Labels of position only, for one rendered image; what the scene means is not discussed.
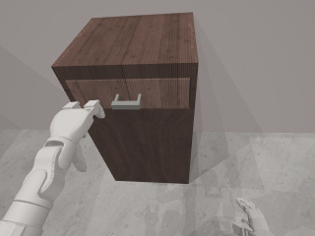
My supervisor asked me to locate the cabinet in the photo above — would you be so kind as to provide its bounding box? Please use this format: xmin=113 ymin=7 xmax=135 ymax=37
xmin=51 ymin=12 xmax=199 ymax=184

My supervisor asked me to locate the robot left hand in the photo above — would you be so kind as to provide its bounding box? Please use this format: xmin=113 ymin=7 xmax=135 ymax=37
xmin=49 ymin=100 xmax=105 ymax=172

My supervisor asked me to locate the drawer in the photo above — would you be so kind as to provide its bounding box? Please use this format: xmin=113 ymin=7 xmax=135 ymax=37
xmin=65 ymin=78 xmax=190 ymax=108

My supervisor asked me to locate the robot left forearm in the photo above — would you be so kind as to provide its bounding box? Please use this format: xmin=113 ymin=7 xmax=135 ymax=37
xmin=0 ymin=137 xmax=77 ymax=236

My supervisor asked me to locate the handle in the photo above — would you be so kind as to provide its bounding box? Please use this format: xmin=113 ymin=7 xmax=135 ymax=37
xmin=111 ymin=93 xmax=142 ymax=110

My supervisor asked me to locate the robot right hand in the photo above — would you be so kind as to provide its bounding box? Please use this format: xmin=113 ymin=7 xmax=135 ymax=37
xmin=232 ymin=198 xmax=271 ymax=236

